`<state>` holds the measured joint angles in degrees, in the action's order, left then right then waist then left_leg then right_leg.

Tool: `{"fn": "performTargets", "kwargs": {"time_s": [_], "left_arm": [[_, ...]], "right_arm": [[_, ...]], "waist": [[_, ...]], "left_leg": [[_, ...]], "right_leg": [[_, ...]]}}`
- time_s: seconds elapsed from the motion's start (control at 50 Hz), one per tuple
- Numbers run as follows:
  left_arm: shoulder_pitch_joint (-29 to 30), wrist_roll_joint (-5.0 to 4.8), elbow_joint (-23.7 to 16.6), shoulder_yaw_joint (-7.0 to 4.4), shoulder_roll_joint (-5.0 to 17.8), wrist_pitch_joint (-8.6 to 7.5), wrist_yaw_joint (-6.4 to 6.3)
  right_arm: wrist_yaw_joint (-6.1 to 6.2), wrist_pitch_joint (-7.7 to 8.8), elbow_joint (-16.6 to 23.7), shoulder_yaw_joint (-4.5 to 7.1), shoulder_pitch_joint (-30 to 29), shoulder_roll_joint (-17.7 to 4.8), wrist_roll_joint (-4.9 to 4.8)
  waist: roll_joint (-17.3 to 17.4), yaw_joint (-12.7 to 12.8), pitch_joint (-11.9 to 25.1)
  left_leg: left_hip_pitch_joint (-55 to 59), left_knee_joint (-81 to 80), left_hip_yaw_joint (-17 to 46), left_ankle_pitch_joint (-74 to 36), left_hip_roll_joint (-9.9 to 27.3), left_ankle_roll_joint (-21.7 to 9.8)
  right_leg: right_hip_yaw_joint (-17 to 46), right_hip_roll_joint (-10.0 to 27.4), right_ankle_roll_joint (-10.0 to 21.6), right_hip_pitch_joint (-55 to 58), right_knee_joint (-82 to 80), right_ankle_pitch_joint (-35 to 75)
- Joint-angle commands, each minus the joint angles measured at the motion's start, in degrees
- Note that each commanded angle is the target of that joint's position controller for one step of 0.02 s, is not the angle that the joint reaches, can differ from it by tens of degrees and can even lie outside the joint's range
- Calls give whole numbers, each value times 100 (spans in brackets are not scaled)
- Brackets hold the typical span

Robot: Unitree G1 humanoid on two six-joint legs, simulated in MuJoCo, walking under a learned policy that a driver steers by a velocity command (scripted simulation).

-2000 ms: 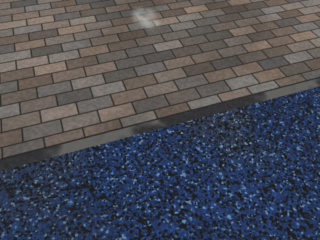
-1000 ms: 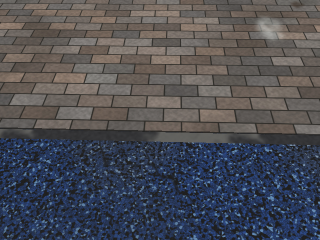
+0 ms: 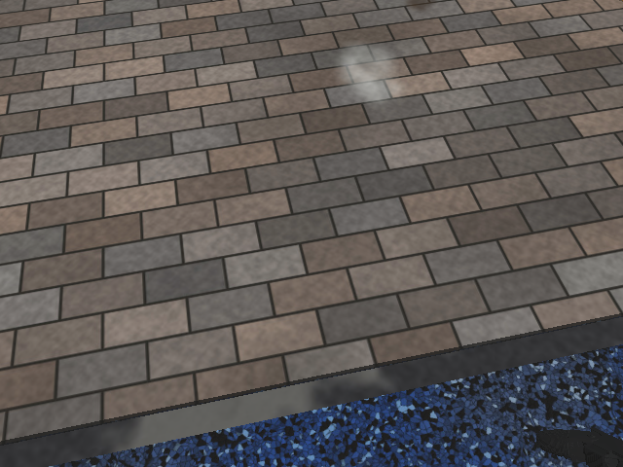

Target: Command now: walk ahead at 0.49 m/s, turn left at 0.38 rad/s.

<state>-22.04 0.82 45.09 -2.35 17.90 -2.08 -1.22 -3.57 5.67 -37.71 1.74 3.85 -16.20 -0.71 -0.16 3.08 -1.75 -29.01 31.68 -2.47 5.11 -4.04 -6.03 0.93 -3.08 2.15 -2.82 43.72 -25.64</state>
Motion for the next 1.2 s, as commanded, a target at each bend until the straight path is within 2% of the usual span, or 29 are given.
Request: {"fn": "performTargets", "kwargs": {"time_s": [0.02, 0.04, 0.06, 0.08, 0.1, 0.16, 0.24, 0.34, 0.38, 0.4, 0.42, 0.44, 0.46, 0.48, 0.5, 0.52, 0.56, 0.64, 0.74, 0.84, 0.88, 0.92, 0.94, 0.96, 0.98, 1.0, 1.04, 1.12, 1.2], "left_arm": [[68, -143, -777, -81, 835, -415, 126], [628, -272, -980, -62, 834, -518, 169], [882, -174, -1054, -42, 745, -578, 170], [893, -32, -1054, -86, 753, -561, 142], [772, 11, -1061, -80, 688, -519, 143], [654, 59, -1059, -2, 455, -391, 103], [1657, 38, -1275, 106, 189, -425, 115], [1964, -125, -1360, -64, 533, -498, 173], [1537, -138, -1256, -174, 660, -535, 166], [1042, -88, -1187, -261, 807, -556, 131], [241, -6, -1147, -349, 1115, -547, 81], [-102, 43, -931, -459, 1536, -450, 118], [16, -55, -1006, -377, 1004, -425, 149], [237, -76, -1038, -291, 685, -402, 127], [492, -27, -1037, -242, 580, -382, 128], [646, -8, -980, -205, 456, -369, 127], [745, 10, -882, -185, 354, -405, 111], [680, -47, -618, -281, 548, -459, 118], [606, -83, -360, -331, 754, -387, 92], [85, -271, 71, -363, 943, -259, 149], [101, -332, 182, -376, 1093, -183, 145], [167, -321, 238, -297, 1018, -156, 114], [87, -162, 30, -126, 557, -216, 130], [-443, -153, 20, 28, 111, -310, 171], [86, -331, 44, -171, 779, -343, 183], [458, -405, -129, -211, 824, -352, 186], [546, -253, -87, -229, 644, -278, 126], [179, -242, 42, -220, 255, 14, 67], [743, -143, -263, -160, 72, 25, 149]], "right_arm": [[151, -66, -27, 405, 1942, -1017, -120], [197, -108, 67, 373, 1622, -923, -68], [214, -131, 111, 348, 1289, -862, -14], [236, -119, 178, 308, 1094, -756, 33], [254, -132, 243, 301, 974, -762, 71], [315, -126, 186, 338, 908, -856, 13], [412, -197, 1, 418, 1240, -1058, -77], [456, -307, -154, 430, 1610, -1022, -125], [446, -342, -120, 419, 1512, -935, -88], [421, -332, -86, 347, 1530, -724, -53], [388, -309, 24, 203, 1653, -311, 55], [372, -246, 204, 106, 2438, -72, -125], [406, -262, 48, 218, 2334, -689, -206], [410, -300, 112, 310, 1703, -977, -160], [423, -330, 177, 319, 1389, -932, -83], [408, -332, 252, 333, 1200, -862, -34], [352, -384, 285, 321, 1229, -649, -94], [317, -461, 434, 248, 894, -370, -41], [166, -364, 567, 161, 179, -219, -44], [56, -283, 861, 122, -541, -207, -50], [57, -251, 843, 214, -297, -419, 4], [156, -247, 383, 483, 1251, -930, 41], [274, -290, 219, 621, 2197, -1469, 160], [293, -290, 257, 581, 2167, -1591, 162], [282, -259, 258, 452, 2009, -1065, 137], [273, -225, 179, 384, 1698, -896, 83], [227, -138, 113, 292, 1085, -517, 79], [244, 81, -67, 317, 594, -423, 190], [433, -1, -205, 371, 454, -602, 183]], "waist": [[754, -1013, 2085], [373, -954, 1328], [-128, -697, 630], [-183, -493, 379], [0, -318, 250], [240, -154, 154], [337, -558, 128], [588, -583, 273], [680, -296, 364], [591, -31, 701], [-147, 244, 1515], [-2042, -129, 2031], [-1348, 23, 1617], [-779, 177, 920], [-410, 104, 560], [-419, 21, 277], [-688, -135, 127], [-474, -155, -18], [-303, 70, -131], [-256, 145, -383], [-439, -172, -143], [-410, -1044, 823], [376, -1288, 1758], [1373, -904, 2638], [723, -1141, 2111], [728, -972, 1192], [591, -556, 506], [497, -92, 128], [487, -158, -12]], "left_leg": [[5318, -1175, 4390, 866, 2218, -1637], [4476, -1327, 3633, 936, 2007, -1391], [3443, -1549, 3159, 435, 1749, -1239], [2810, -1693, 2798, -143, 1537, -1160], [2347, -1845, 2655, -486, 1397, -1186], [1480, -1996, 2094, -1192, 1171, -1219], [862, -1843, 1602, -708, 682, -750], [1716, -1177, 2454, 188, 1018, -432], [1804, -674, 2627, 130, 1012, -268], [1633, 36, 2431, 44, 746, -87], [1015, 1654, 1920, 1046, 355, 119], [-924, 3432, 1201, 3041, -257, 431], [-1568, 4179, 1311, 2690, 235, 525], [-1696, 4340, 1199, 2117, 415, 564], [-1515, 4229, 1057, 1707, 593, 604], [-1426, 3976, 1053, 1450, 730, 626], [-1069, 3696, 921, 1212, 909, 638], [-1319, 2966, 830, 816, 1008, 739], [-1015, 1381, 524, -477, 947, 662], [-671, 329, 242, -8, 698, 335], [-12, -2, 24, 456, 464, 134], [2506, -336, -33, -170, 337, -156], [4641, -124, 1620, -273, 1733, -626], [5444, -814, 3979, 371, 2883, -1272], [4880, -1097, 3630, 664, 2706, -1034], [4092, -1260, 2659, 437, 2485, -813], [2869, -1686, 1649, 9, 2004, -582], [1865, -2120, 441, -2173, 1869, -572], [1786, -2066, -551, -2644, 1595, -408]], "right_leg": [[852, 107, -302, -4092, 3874, -208], [770, 394, -243, -4249, 3573, 156], [616, 553, -212, -4131, 2958, 417], [572, 712, -246, -3816, 2488, 606], [523, 748, -321, -3547, 2293, 666], [272, 782, -609, -3201, 1374, 868], [101, 414, -728, -2390, -541, 2758], [499, 312, -537, -2040, -1461, 2719], [417, 335, -280, -1439, -1690, 2307], [507, 562, -62, -591, -1792, 2160], [1487, 1587, 304, 786, -1757, 1695], [4219, 2776, 1252, 2204, -2354, 362], [4599, 2755, 1189, 1902, -2632, -864], [3588, 2471, 937, 1284, -2681, -610], [2791, 2200, 803, 664, -2730, 287], [2236, 1966, 773, 240, -2842, 961], [1467, 1714, 721, -222, -3124, 1583], [720, 1816, 918, -234, -3426, 2462], [-227, 1670, 768, -81, -3485, 2988], [-301, 1928, 761, 449, -3352, 3518], [-266, 1951, 692, 691, -2765, 5083], [-551, 1540, 386, -123, -940, 5663], [-666, 1055, 82, -1900, 1071, 3400], [116, 222, -136, -3213, 2600, -880], [685, 448, -125, -3668, 3049, -760], [504, 691, -97, -3935, 2919, -263], [405, 1038, -168, -3572, 2424, 582], [418, 1019, -411, -2968, 2163, 1141], [99, 922, -486, -2851, 582, 2349]]}}
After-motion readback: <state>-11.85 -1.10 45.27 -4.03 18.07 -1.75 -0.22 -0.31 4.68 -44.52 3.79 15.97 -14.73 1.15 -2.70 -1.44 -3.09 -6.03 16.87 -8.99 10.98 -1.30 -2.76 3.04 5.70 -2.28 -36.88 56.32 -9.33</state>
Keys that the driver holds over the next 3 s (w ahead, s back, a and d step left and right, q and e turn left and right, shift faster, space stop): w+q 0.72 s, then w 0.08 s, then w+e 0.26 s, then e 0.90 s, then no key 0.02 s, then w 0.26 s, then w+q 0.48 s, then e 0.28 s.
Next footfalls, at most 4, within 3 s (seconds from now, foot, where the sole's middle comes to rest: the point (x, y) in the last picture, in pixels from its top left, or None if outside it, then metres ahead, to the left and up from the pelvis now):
0.42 right None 0.44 -0.11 -0.75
0.92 left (231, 392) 0.59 0.25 -0.75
1.40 right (297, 284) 0.88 0.13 -0.75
1.86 left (206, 300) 0.82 0.34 -0.75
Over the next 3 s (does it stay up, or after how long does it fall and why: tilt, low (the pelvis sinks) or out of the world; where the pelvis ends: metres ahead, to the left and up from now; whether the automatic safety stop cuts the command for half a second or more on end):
stays up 1.10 0.22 0.03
